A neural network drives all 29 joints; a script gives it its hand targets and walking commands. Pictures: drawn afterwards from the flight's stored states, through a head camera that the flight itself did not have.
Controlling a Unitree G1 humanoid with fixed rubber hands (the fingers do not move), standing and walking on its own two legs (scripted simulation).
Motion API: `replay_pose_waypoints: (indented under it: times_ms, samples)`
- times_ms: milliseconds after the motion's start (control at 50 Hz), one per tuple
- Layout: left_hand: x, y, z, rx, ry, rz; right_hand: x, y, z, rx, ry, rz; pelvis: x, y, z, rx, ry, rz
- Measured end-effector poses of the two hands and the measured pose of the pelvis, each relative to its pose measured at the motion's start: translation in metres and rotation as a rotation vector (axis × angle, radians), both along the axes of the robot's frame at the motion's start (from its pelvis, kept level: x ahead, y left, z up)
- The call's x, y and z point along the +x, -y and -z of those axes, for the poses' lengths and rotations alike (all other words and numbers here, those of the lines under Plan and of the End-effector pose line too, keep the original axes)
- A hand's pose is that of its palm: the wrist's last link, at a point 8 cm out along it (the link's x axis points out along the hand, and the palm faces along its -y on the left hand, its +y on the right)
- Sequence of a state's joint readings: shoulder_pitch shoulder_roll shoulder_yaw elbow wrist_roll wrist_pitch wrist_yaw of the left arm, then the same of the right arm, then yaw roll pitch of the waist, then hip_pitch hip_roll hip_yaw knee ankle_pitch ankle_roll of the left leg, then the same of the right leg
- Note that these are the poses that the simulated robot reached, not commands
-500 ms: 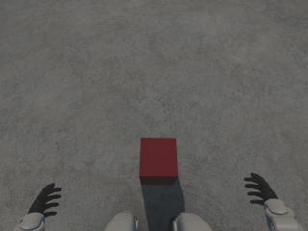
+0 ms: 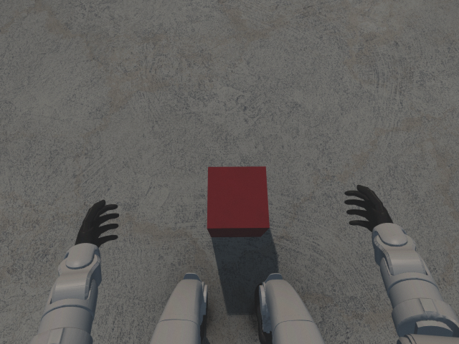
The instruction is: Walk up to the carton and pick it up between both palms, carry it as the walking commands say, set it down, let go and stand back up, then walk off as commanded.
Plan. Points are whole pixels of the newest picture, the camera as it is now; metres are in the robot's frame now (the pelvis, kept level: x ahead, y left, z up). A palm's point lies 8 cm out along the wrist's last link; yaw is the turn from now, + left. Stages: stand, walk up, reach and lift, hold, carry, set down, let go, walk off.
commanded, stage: reach and lift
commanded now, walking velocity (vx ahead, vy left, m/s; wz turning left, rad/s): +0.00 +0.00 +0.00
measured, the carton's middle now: (236, 204) +0.45 -0.01 -0.59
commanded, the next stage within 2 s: none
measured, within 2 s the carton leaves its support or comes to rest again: neither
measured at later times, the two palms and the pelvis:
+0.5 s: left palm (137, 178) +0.40 +0.22 -0.14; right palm (338, 176) +0.41 -0.22 -0.14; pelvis -0.04 +0.00 -0.05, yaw +0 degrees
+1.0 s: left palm (151, 167) +0.45 +0.21 -0.20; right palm (319, 165) +0.46 -0.20 -0.20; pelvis -0.03 +0.00 -0.08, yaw +1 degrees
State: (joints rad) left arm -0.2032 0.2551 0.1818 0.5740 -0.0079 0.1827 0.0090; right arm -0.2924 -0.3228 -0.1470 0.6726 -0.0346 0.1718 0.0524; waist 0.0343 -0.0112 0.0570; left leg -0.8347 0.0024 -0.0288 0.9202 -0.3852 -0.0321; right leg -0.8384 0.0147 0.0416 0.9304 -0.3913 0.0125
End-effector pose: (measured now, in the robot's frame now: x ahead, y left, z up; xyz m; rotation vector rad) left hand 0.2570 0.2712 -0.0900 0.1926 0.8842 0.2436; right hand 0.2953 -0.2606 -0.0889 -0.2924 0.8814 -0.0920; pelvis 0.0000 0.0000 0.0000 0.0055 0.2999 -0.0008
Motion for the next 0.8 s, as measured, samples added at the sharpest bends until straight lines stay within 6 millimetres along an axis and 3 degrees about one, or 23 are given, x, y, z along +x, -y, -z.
replay_pose_waypoints:
  times_ms: [420,680,800]
  samples:
    - [0.121,0.045,0.039,-0.097,0.153,0.041,0.094,-0.033,0.042,0.132,0.149,0.046,-0.041,0.004,0.039,0.01,-0.256,-0.002]
    - [0.184,0.066,0.067,-0.137,0.246,0.034,0.159,-0.059,0.07,0.174,0.243,0.038,-0.04,0.001,0.058,0.009,-0.424,-0.006]
    - [0.193,0.066,0.077,-0.135,0.275,0.041,0.167,-0.062,0.08,0.178,0.265,0.039,-0.033,0.0,0.06,0.004,-0.487,-0.013]
